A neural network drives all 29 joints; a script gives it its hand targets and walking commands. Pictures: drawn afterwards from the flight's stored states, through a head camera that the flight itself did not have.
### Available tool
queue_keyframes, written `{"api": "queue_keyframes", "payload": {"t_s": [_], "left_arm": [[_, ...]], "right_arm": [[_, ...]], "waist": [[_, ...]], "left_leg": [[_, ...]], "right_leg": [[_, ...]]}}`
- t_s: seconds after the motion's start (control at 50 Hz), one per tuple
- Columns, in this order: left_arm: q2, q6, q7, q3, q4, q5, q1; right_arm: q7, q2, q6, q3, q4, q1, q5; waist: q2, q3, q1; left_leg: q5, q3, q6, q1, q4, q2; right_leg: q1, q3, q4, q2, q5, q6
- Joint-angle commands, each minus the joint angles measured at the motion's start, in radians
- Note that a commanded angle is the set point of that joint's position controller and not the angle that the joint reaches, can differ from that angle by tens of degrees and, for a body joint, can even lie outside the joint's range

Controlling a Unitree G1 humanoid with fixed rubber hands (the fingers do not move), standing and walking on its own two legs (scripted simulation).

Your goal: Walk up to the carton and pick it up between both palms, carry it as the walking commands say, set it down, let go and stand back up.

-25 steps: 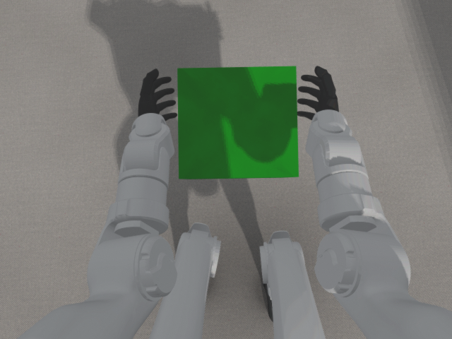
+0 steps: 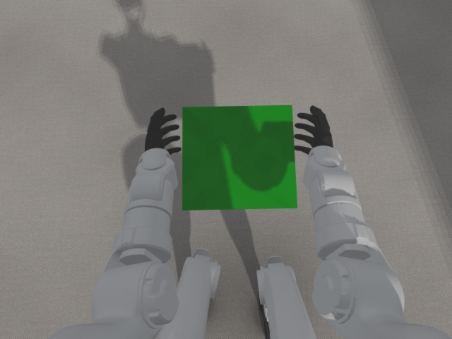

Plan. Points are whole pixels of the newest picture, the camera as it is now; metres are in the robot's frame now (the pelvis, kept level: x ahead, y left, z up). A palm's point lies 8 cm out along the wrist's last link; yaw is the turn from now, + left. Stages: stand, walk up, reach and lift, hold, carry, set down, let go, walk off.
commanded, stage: reach and lift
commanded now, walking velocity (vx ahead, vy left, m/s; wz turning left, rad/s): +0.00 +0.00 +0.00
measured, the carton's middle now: (237, 162) +0.46 +0.02 -0.14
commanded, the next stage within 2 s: none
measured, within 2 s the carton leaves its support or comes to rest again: neither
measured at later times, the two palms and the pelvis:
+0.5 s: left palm (143, 145) +0.41 +0.17 +0.03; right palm (338, 142) +0.44 -0.12 +0.03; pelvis +0.03 +0.00 +0.07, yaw +0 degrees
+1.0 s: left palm (124, 138) +0.39 +0.16 +0.10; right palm (366, 135) +0.41 -0.13 +0.10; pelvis +0.04 +0.00 +0.14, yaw +0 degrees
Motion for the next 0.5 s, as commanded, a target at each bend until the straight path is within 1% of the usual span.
{"api": "queue_keyframes", "payload": {"t_s": [0.0,0.3,0.48], "left_arm": [[-1.0,-0.015,-0.378,-0.525,0.058,-0.15,-0.623],[-1.028,-0.021,-0.382,-0.556,0.034,-0.139,-0.48],[-1.04,-0.02,-0.383,-0.579,0.006,-0.127,-0.379]], "right_arm": [[0.357,1.038,-0.029,0.474,0.033,-0.584,0.144],[0.365,1.058,-0.034,0.502,0.009,-0.442,0.131],[0.375,1.069,-0.033,0.528,-0.009,-0.344,0.129]], "waist": [[-0.018,-0.831,0.012],[-0.015,-0.74,0.005],[-0.009,-0.675,0.001]], "left_leg": [[0.245,0.157,0.018,0.565,-0.164,-0.063],[0.283,0.129,0.021,0.705,-0.314,-0.057],[0.345,0.111,0.023,0.815,-0.409,-0.049]], "right_leg": [[0.464,-0.133,-0.201,0.055,0.209,-0.013],[0.633,-0.105,-0.347,0.044,0.258,-0.021],[0.73,-0.086,-0.443,0.033,0.319,-0.027]]}}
